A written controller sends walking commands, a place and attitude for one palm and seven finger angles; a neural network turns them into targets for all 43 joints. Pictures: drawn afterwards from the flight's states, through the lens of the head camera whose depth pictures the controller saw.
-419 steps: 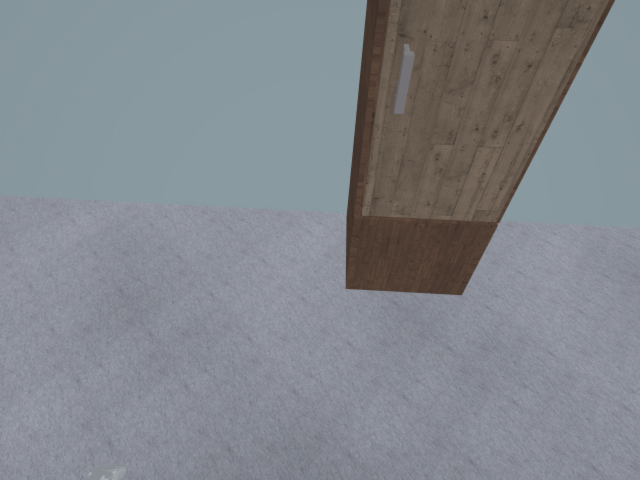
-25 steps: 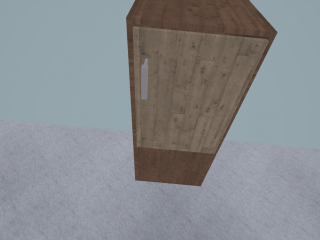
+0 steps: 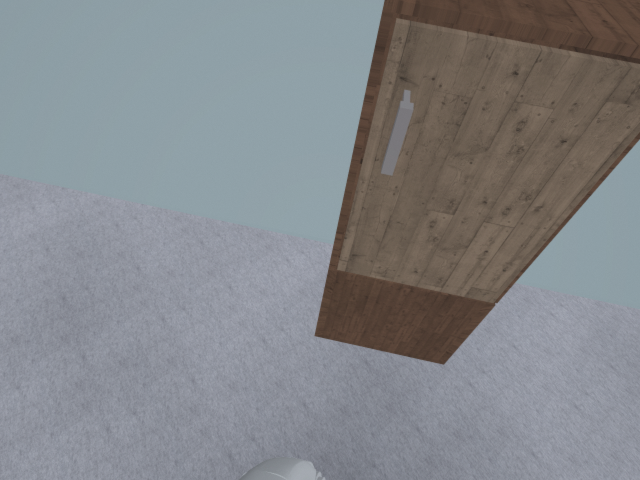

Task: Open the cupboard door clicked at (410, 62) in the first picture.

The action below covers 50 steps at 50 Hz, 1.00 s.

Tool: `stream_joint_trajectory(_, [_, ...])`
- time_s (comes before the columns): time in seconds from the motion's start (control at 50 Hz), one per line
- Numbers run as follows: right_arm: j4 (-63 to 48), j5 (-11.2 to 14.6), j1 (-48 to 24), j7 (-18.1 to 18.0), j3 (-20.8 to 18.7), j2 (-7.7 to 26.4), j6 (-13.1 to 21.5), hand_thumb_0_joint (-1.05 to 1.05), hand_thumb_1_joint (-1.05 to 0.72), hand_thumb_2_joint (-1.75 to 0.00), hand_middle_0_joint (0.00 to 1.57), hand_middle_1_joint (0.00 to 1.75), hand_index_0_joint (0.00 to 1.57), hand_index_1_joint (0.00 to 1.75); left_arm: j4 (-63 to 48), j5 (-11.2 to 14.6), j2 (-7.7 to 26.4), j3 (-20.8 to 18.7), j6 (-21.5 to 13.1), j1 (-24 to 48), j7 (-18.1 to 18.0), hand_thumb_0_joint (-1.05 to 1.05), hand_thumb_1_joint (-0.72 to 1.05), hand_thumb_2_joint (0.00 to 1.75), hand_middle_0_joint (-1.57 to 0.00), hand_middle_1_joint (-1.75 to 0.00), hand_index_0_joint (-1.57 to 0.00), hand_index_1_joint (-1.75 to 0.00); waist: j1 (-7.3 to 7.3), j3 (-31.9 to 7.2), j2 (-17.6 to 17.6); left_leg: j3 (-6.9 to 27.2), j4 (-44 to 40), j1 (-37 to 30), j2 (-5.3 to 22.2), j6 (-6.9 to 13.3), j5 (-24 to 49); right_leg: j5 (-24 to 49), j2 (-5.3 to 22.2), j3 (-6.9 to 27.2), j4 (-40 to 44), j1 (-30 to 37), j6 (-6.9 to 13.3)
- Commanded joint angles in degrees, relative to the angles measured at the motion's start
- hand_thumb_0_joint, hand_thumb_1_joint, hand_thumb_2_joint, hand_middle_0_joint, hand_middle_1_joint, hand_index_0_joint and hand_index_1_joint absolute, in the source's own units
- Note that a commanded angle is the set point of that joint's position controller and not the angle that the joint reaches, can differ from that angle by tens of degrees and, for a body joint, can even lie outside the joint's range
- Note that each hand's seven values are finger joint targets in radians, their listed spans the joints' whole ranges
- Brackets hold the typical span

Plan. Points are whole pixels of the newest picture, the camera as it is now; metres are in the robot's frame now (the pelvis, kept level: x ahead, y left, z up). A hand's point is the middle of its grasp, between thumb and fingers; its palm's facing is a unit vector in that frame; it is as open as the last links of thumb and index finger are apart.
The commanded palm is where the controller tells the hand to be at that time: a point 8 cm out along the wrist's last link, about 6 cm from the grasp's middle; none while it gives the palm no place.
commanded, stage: shuffle to correct the standing spot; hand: left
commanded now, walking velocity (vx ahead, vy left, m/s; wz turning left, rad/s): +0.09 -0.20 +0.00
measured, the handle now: (396, 133) +0.62 -0.01 +0.12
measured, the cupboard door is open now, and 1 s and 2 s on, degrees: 0 0 0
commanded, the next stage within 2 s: come to a stop and stand still in 1.42 s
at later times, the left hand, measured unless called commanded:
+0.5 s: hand (143, 452) +0.14 +0.26 -0.14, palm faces -0.03 -0.96 -0.28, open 7.3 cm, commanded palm none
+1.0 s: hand (212, 473) +0.14 +0.16 -0.15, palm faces -0.05 -0.97 -0.23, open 7.3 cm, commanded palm none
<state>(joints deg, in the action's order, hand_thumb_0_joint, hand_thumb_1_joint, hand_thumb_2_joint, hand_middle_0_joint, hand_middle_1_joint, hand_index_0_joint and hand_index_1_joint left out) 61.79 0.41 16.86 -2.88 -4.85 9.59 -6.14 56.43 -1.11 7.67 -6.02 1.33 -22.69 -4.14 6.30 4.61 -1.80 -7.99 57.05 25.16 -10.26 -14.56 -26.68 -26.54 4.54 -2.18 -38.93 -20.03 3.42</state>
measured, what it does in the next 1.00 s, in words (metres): steps on the spot: left foot, then right foot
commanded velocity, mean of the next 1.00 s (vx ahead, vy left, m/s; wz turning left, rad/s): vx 0.03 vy -0.20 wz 0.00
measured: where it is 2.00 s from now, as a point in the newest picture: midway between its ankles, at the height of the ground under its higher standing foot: outside the picture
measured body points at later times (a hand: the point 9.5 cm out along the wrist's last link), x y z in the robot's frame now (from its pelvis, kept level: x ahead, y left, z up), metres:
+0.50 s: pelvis +0.02 +0.04 +0.01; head +0.06 +0.05 +0.46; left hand +0.15 +0.31 -0.12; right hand +0.01 -0.21 -0.13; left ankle -0.03 +0.19 -0.65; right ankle +0.00 -0.06 -0.71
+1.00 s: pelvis +0.07 -0.04 +0.01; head +0.12 -0.04 +0.46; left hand +0.14 +0.21 -0.13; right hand +0.08 -0.29 -0.14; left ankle +0.07 +0.13 -0.71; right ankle +0.09 -0.19 -0.72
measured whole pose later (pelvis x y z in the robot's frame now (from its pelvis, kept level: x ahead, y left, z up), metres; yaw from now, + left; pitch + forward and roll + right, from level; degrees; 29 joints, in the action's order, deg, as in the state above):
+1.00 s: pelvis +0.07 -0.04 +0.01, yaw -4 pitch +1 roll -1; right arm 58.4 -2.0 13.3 -1.5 -4.2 11.7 -1.7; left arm 53.9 -1.7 12.5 -3.8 2.8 -12.6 1.7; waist -0.6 5.0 1.5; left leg -4.3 38.2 17.7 9.9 -3.5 -22.2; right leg -13.8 3.2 -3.4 -31.1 -17.5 -2.3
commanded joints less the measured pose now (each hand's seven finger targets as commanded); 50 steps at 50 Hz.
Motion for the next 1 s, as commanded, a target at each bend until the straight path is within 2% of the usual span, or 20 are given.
stream_joint_trajectory(0.0, [-15.15,-0.31,2.45,0.37,-0.44,3.04,3.30,0.00,-0.90,-0.90,0.20,0.30,0.20,0.30,-11.28,-3.05,9.06,-0.27,-2.82,22.58,-1.06,0.00,0.90,0.90,-0.20,-0.30,-0.20,-0.30,-19.77,-8.97,-17.58,38.09,53.84,-5.50,13.70,32.13,-11.29,0.01,22.23,25.20,19.43,-30.46,4.65])
stream_joint_trajectory(0.02, [-13.50,-1.67,11.99,0.76,0.92,4.68,3.28,0.00,-0.90,-0.90,0.20,0.30,0.20,0.30,-11.47,-2.00,10.24,-1.57,-1.45,22.43,-1.83,0.00,0.90,0.90,-0.20,-0.30,-0.20,-0.30,-22.10,-10.09,-1.28,27.90,18.44,-15.37,16.00,-13.35,-13.54,0.40,15.43,10.80,11.14,-32.62,-3.46])
stream_joint_trajectory(0.04, [-7.48,-1.29,15.12,0.94,0.88,4.42,2.63,0.00,-0.90,-0.90,0.20,0.30,0.20,0.30,-10.06,-2.22,8.93,0.18,-0.42,20.27,-1.62,0.00,0.90,0.90,-0.20,-0.30,-0.20,-0.30,-20.24,3.18,19.49,17.67,-2.82,-9.70,12.16,-1.94,-11.36,4.72,6.55,4.08,-1.97,-27.91,-4.85])
stream_joint_trajectory(0.06, [-5.44,-1.43,15.98,1.79,2.19,1.17,3.72,0.00,-0.90,-0.90,0.20,0.30,0.20,0.30,-8.92,-1.90,11.19,0.38,-0.12,13.05,-0.20,0.00,0.90,0.90,-0.20,-0.30,-0.20,-0.30,-14.93,7.30,24.68,-1.42,-17.79,-3.28,3.94,13.22,-1.49,-1.69,0.76,0.73,-9.00,-18.53,-0.08])
stream_joint_trajectory(0.08, [-5.89,-1.79,15.84,1.42,2.35,2.54,5.07,0.00,-0.90,-0.90,0.20,0.30,0.20,0.30,-6.91,-1.70,10.58,0.78,0.58,7.23,1.13,0.00,0.90,0.90,-0.20,-0.30,-0.20,-0.30,-12.55,2.30,20.34,2.85,-23.17,-8.77,6.90,16.66,4.00,-9.44,-1.28,0.34,-19.40,-18.45,0.47])
stream_joint_trajectory(0.12, [-10.27,-3.81,9.88,-0.51,0.08,13.81,6.54,0.00,-0.90,-0.90,0.20,0.30,0.20,0.30,-9.95,-1.74,5.02,1.93,0.71,5.00,3.51,0.00,0.90,0.90,-0.20,-0.30,-0.20,-0.30,-8.53,-2.07,13.25,42.09,-35.91,0.48,28.53,22.78,1.22,-8.17,-6.86,4.27,-45.26,-24.20,-4.29])
stream_joint_trajectory(0.16, [-13.99,-3.83,-2.08,-1.23,-1.36,19.75,7.30,0.00,-0.90,-0.90,0.20,0.30,0.20,0.30,-12.52,-1.84,7.72,0.33,1.59,11.58,3.64,0.00,0.90,0.90,-0.20,-0.30,-0.20,-0.30,-7.51,5.91,25.30,58.23,-43.83,9.02,33.03,29.43,-21.59,-4.06,-2.10,9.03,-47.62,-28.48,-4.76])
stream_joint_trajectory(0.18, [-13.83,-4.18,-4.32,-1.12,-0.48,16.29,7.11,0.00,-0.90,-0.90,0.20,0.30,0.20,0.30,-12.93,-2.23,10.55,-0.22,1.43,13.94,3.52,0.00,0.90,0.90,-0.20,-0.30,-0.20,-0.30,-6.60,13.07,23.49,54.66,-42.10,13.57,31.04,29.13,-18.74,-1.83,-0.78,10.45,-46.07,-28.29,-4.20])
stream_joint_trajectory(0.34, [-9.94,-3.45,-0.24,-1.01,-0.85,13.41,6.63,0.00,-0.90,-0.90,0.20,0.30,0.20,0.30,-8.85,0.23,9.29,1.07,-0.82,3.62,5.44,0.00,0.90,0.90,-0.20,-0.30,-0.20,-0.30,-3.26,-3.47,10.27,27.14,-23.21,-4.45,23.09,20.57,27.69,5.28,-6.56,-1.48,9.56,8.48,-3.13])
stream_joint_trajectory(0.38, [-10.57,-1.40,3.10,-0.27,0.57,5.96,7.16,0.00,-0.90,-0.90,0.20,0.30,0.20,0.30,-6.01,-0.24,15.65,0.37,-1.97,-3.59,4.46,0.00,0.90,0.90,-0.20,-0.30,-0.20,-0.30,-1.45,-10.59,-17.69,8.59,3.49,13.71,11.20,14.49,-5.61,30.37,12.56,19.99,16.55,31.95,4.94])
stream_joint_trajectory(0.42, [-12.26,-1.56,-2.48,-0.32,0.70,7.10,6.79,0.00,-0.90,-0.90,0.20,0.30,0.20,0.30,-7.54,-0.57,14.73,0.35,-1.17,0.27,3.42,0.00,0.90,0.90,-0.20,-0.30,-0.20,-0.30,-1.93,-8.04,-11.30,8.81,12.89,15.06,13.36,15.08,-11.12,43.64,13.79,20.00,15.42,24.70,12.35])
stream_joint_trajectory(0.58, [-7.67,-2.14,3.80,0.31,1.51,5.80,6.32,0.00,-0.90,-0.90,0.20,0.30,0.20,0.30,-8.57,-0.35,11.45,1.82,0.90,9.82,3.69,0.00,0.90,0.90,-0.20,-0.30,-0.20,-0.30,-8.80,-6.30,-5.37,-0.18,-27.83,-12.24,12.50,14.54,14.49,34.16,2.53,4.51,8.89,9.00,4.71])
stream_joint_trajectory(0.6, [-6.50,-2.36,7.88,-0.04,0.83,8.35,6.82,0.00,-0.90,-0.90,0.20,0.30,0.20,0.30,-8.42,-0.08,10.13,2.05,0.94,9.33,3.95,0.00,0.90,0.90,-0.20,-0.30,-0.20,-0.30,-10.55,-8.69,-0.98,4.69,-34.71,-21.68,17.22,15.73,21.40,27.86,1.19,3.30,0.89,4.23,1.87])
stream_joint_trajectory(0.62, [-6.08,-3.22,10.40,-0.44,-0.43,15.09,7.24,0.00,-0.90,-0.90,0.20,0.30,0.20,0.30,-8.73,0.30,6.39,2.61,1.07,6.32,4.47,0.00,0.90,0.90,-0.20,-0.30,-0.20,-0.30,-11.02,-9.95,15.38,26.18,-37.45,-28.93,33.66,22.51,30.15,6.82,-4.06,-0.29,-11.90,-9.26,-2.57])
stream_joint_trajectory(0.64, [-6.56,-3.04,11.03,-0.41,-0.97,17.79,6.55,0.00,-0.90,-0.90,0.20,0.30,0.20,0.30,-9.80,-0.74,9.14,2.31,1.27,7.73,4.52,0.00,0.90,0.90,-0.20,-0.30,-0.20,-0.30,-12.07,-7.75,14.35,35.24,-40.60,-25.00,42.71,29.02,27.56,-8.94,-4.73,3.61,-23.42,-12.50,-3.13])
stream_joint_trajectory(0.78, [-7.34,-2.49,-2.33,-0.65,-0.49,13.72,7.19,0.00,-0.90,-0.90,0.20,0.30,0.20,0.30,-6.31,0.06,7.02,1.46,2.54,8.94,6.13,0.00,0.90,0.90,-0.20,-0.30,-0.20,-0.30,-7.06,-4.64,10.80,10.12,-38.71,-15.07,30.55,23.31,33.16,5.29,0.04,2.99,-14.92,-6.77,-5.92])
stream_joint_trajectory(0.9, [-5.87,-2.48,-2.59,0.28,-2.62,15.11,5.60,0.00,-0.90,-0.90,0.20,0.30,0.20,0.30,-4.64,-0.05,6.55,1.53,1.31,6.22,6.25,0.00,0.90,0.90,-0.20,-0.30,-0.20,-0.30,-6.86,-5.04,12.94,7.45,-31.43,-10.36,27.72,19.39,27.73,13.45,-4.02,-5.44,7.60,6.92,-5.32])
stream_joint_trajectory(0.92, [-5.88,-2.42,-3.24,0.39,-2.64,14.23,5.43,0.00,-0.90,-0.90,0.20,0.30,0.20,0.30,-3.91,-0.07,8.15,0.98,0.90,3.46,6.11,0.00,0.90,0.90,-0.20,-0.30,-0.20,-0.30,-5.43,-5.73,9.69,6.11,-27.23,-8.03,25.65,17.45,23.88,16.58,-3.74,-4.94,13.12,11.52,-4.95])
stream_joint_trajectory(0.96, [-7.89,-1.70,-3.73,0.65,-1.03,6.13,5.12,0.00,-0.90,-0.90,0.20,0.30,0.20,0.30,-2.87,-1.16,16.66,-0.57,0.50,0.38,4.86,0.00,0.90,0.90,-0.20,-0.30,-0.20,-0.30,-3.24,-5.68,-17.75,-1.30,-4.46,8.17,12.76,13.06,-8.80,34.59,12.94,13.66,20.58,19.42,2.57])
stream_joint_trajectory(0.98, [-9.33,-1.41,-6.71,0.06,-0.46,5.51,4.68,0.00,-0.90,-0.90,0.20,0.30,0.20,0.30,-3.50,-1.27,16.08,-0.04,0.97,-0.65,4.36,0.00,0.90,0.90,-0.20,-0.30,-0.20,-0.30,-1.54,-6.80,-14.39,4.87,5.01,7.66,12.83,14.50,-12.46,37.40,14.77,13.92,19.80,15.11,7.23])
